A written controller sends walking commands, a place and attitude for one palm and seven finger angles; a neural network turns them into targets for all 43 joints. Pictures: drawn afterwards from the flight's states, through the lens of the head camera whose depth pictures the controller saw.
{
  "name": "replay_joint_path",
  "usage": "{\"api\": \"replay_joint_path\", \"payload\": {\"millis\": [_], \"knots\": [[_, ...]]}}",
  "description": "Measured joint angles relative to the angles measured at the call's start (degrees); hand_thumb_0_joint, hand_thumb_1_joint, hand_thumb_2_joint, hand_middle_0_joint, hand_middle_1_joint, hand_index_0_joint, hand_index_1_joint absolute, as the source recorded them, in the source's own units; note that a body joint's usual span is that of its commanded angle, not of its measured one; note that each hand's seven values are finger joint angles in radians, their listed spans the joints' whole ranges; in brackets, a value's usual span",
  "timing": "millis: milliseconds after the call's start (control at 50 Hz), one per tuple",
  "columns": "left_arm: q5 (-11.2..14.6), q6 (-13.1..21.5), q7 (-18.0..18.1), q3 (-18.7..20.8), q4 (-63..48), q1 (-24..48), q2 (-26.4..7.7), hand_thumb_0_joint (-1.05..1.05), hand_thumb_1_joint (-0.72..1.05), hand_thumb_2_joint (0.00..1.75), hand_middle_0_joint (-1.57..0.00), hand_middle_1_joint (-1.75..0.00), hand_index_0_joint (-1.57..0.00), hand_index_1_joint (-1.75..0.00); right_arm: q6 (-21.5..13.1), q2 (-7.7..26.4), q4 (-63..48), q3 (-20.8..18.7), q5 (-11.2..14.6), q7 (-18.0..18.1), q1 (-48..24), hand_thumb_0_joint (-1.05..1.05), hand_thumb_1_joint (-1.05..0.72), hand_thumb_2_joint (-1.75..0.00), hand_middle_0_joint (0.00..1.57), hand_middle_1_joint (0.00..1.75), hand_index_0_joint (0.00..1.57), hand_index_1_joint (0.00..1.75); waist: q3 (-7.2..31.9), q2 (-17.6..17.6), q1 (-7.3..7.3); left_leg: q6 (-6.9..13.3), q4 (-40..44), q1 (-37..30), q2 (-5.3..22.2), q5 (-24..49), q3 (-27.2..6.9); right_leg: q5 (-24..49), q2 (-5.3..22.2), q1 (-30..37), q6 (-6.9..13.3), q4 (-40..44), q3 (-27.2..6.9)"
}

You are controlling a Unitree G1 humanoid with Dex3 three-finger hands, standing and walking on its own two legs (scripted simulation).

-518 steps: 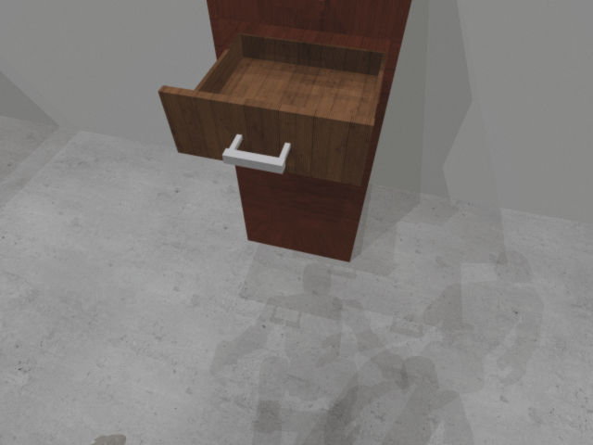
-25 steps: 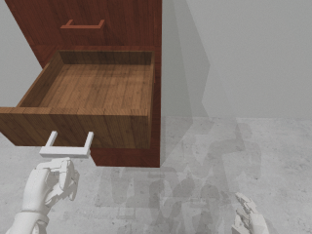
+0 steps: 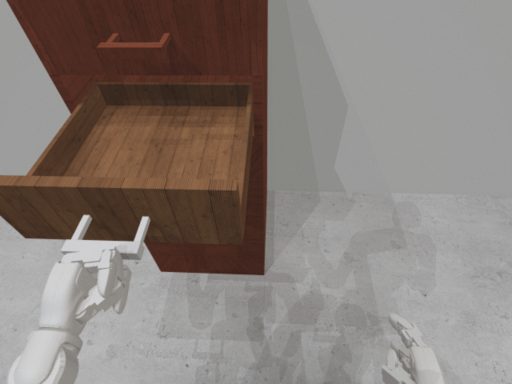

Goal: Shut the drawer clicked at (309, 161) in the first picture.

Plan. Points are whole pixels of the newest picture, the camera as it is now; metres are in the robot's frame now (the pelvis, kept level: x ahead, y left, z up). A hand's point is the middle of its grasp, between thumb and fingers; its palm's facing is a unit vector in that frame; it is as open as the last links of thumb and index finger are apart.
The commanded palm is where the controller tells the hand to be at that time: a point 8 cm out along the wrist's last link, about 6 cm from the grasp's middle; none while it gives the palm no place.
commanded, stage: push the drawer shut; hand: left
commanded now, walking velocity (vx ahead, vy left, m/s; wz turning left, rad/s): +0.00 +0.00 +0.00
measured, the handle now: (109, 236) +0.31 +0.24 +0.08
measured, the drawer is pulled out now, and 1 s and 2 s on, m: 0.30 0.17 0.04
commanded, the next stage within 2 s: none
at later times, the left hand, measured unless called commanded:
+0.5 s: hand (132, 248) +0.29 +0.20 +0.08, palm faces +0.01 -1.00 -0.05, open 2.9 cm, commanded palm +0.28 +0.25 +0.08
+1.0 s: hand (144, 209) +0.36 +0.20 +0.08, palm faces +0.01 -1.00 -0.03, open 2.9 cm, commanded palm +0.34 +0.25 +0.08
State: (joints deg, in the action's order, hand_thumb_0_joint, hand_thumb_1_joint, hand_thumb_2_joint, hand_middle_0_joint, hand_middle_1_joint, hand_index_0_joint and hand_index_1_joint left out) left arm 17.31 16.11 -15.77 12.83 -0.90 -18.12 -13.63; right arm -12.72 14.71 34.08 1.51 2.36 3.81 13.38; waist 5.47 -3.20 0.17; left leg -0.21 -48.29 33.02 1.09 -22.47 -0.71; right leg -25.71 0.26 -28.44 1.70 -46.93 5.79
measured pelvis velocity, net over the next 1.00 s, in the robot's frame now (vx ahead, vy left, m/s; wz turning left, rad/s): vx -0.01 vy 0.01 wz -0.03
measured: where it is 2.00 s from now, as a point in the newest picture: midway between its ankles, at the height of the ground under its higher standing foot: outside the picture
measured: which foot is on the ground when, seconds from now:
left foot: down 0.00-1.00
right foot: down 0.00-1.00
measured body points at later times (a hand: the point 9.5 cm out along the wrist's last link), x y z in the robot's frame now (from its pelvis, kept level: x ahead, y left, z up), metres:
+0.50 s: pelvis -0.02 +0.00 +0.00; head +0.01 -0.01 +0.45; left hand +0.28 +0.26 +0.09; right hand +0.14 -0.24 -0.09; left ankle +0.02 +0.12 -0.70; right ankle -0.02 -0.10 -0.70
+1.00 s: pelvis -0.01 +0.01 +0.01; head +0.04 +0.00 +0.45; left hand +0.36 +0.26 +0.09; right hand +0.10 -0.25 -0.10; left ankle +0.02 +0.12 -0.70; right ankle -0.02 -0.10 -0.70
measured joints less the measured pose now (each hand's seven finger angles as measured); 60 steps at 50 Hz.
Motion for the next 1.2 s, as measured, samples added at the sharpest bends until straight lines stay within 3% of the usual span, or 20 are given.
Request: {"api": "replay_joint_path", "payload": {"millis": [160,320,580,960,1200], "knots": [[-0.2,0.4,-0.3,-0.2,3.8,3.8,-0.2,-0.01,0.86,0.93,-1.40,-1.60,-1.40,-1.60,0.3,0.6,1.1,0.0,0.1,0.5,0.4,0.02,-0.90,-0.90,0.20,0.30,0.20,0.30,-0.7,0.0,0.34,0.0,0.6,-0.1,-0.3,0.8,-0.1,0.5,0.2,0.1,0.0,0.3,0.2],[-1.0,0.3,-0.2,-0.5,11.0,12.7,-1.1,-0.05,0.81,0.95,-1.40,-1.60,-1.40,-1.60,0.5,0.6,2.8,0.4,0.5,1.4,-0.5,0.02,-0.90,-0.90,0.20,0.30,0.20,0.30,-2.1,0.1,0.69,0.0,0.8,0.4,-0.5,1.9,-0.6,1.4,0.4,-0.3,0.0,0.4,0.6],[-2.5,-1.0,0.8,0.1,23.6,25.9,-3.0,-0.03,0.83,0.95,-1.40,-1.60,-1.40,-1.60,2.1,0.3,3.1,1.1,0.4,1.0,-0.3,0.02,-0.90,-0.90,0.20,0.30,0.21,0.30,-2.3,0.7,-0.65,0.2,2.1,0.3,-0.2,2.8,0.2,2.6,0.2,-0.7,-0.1,1.5,-0.3],[-3.9,0.9,1.2,2.8,33.1,34.5,-3.9,-0.05,0.82,0.92,-1.40,-1.60,-1.40,-1.60,6.9,0.8,3.1,-0.2,0.2,-0.3,3.2,0.02,-0.91,-0.90,0.20,0.30,0.20,0.30,-2.0,1.2,-2.10,0.8,2.8,1.0,0.0,2.2,1.7,2.7,0.0,-1.7,-0.7,2.5,-1.7],[-5.3,2.1,1.8,2.3,40.4,41.7,-4.3,-0.06,0.82,0.94,-1.40,-1.60,-1.40,-1.60,8.7,0.4,3.3,0.2,0.0,-0.6,3.1,0.01,-0.91,-0.90,0.20,0.30,0.20,0.30,-2.0,1.4,-2.12,1.1,1.8,2.5,-0.3,1.9,1.3,2.4,0.2,-2.9,-0.9,1.8,-1.4]]}}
